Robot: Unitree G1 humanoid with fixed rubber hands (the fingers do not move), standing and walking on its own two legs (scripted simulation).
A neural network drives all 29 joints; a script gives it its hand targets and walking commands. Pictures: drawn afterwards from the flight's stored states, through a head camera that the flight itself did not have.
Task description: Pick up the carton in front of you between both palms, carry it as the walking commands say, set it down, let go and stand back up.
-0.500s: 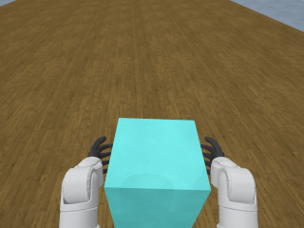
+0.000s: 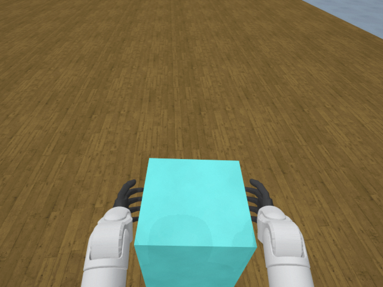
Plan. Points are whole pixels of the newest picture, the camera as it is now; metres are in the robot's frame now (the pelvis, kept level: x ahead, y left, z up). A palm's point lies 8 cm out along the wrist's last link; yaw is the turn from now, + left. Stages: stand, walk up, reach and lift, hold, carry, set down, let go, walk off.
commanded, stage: carry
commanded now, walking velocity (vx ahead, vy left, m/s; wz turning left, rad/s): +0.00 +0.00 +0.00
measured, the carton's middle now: (191, 225) +0.29 +0.00 -0.04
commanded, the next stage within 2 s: none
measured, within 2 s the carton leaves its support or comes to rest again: neither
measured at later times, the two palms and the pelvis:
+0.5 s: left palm (117, 224) +0.25 +0.15 +0.05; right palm (264, 223) +0.25 -0.14 +0.05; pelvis -0.04 +0.01 +0.00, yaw +0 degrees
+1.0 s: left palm (115, 227) +0.24 +0.16 +0.05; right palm (264, 225) +0.24 -0.14 +0.05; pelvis -0.04 +0.01 +0.01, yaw +0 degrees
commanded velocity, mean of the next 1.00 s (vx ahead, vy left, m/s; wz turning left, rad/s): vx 0.06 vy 0.00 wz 0.00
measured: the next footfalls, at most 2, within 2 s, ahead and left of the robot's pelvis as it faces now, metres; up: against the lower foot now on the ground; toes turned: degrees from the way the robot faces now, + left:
left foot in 1.60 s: +0.37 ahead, +0.11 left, +0.00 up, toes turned +7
right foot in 1.92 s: +0.41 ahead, -0.11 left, +0.00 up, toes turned +12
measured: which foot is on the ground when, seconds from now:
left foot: down 0.00-1.00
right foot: down 0.00-1.00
